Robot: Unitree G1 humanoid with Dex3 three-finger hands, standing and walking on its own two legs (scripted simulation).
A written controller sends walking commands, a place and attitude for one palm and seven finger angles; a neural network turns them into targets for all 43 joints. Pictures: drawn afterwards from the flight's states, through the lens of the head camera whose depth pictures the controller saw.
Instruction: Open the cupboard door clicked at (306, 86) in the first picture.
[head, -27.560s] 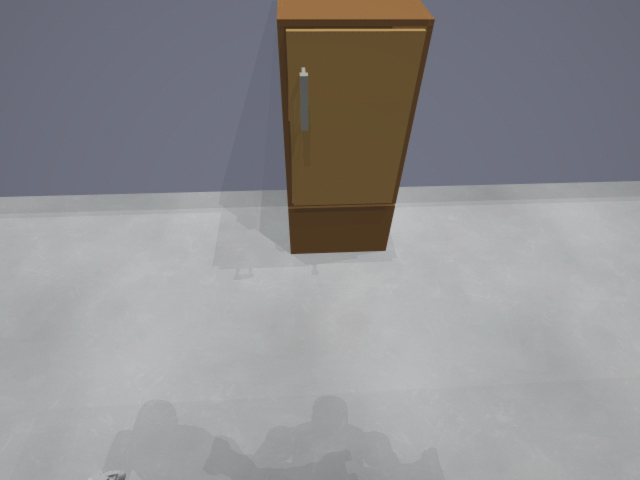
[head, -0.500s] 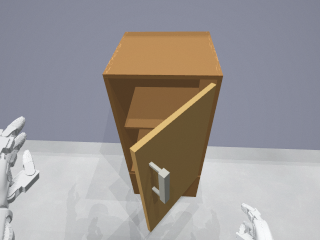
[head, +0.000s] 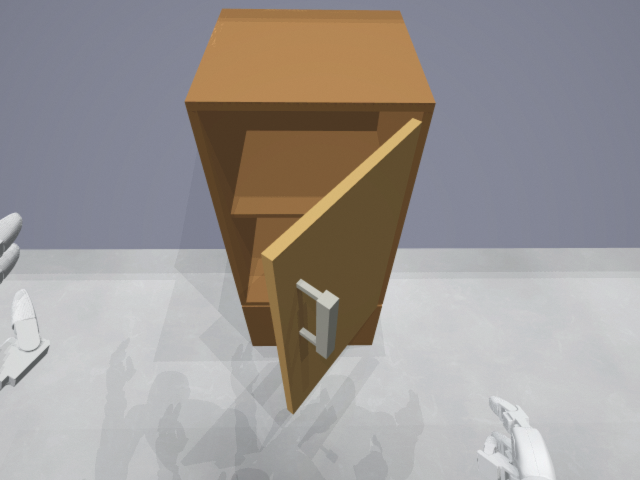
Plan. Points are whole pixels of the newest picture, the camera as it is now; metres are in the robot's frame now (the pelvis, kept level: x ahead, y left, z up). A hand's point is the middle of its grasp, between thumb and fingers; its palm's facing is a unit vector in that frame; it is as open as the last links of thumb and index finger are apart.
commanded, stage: step back with the hand held close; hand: left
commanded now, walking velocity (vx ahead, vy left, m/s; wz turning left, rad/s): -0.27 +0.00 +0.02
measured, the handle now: (315, 319) +0.35 +0.03 -0.05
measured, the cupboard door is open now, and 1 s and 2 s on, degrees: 51 51 51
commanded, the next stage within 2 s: stop stepping back and stand still in 0.72 s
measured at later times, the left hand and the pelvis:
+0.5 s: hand out of the picture +0.12 +0.29 +0.16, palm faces +0.46 -0.76 -0.45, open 7.4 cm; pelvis -0.07 +0.01 -0.01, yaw +3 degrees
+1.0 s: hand out of the picture +0.02 +0.23 +0.16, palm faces +0.35 -0.78 -0.51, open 7.4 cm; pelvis -0.18 -0.02 +0.00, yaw -3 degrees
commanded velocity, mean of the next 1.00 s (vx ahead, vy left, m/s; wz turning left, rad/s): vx -0.23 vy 0.03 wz -0.02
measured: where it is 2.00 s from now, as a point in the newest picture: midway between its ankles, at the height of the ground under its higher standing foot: outside the picture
